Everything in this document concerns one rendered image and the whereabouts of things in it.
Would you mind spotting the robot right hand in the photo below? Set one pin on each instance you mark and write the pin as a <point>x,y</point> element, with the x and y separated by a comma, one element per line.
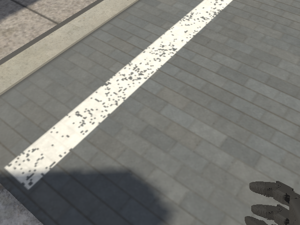
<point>281,193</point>

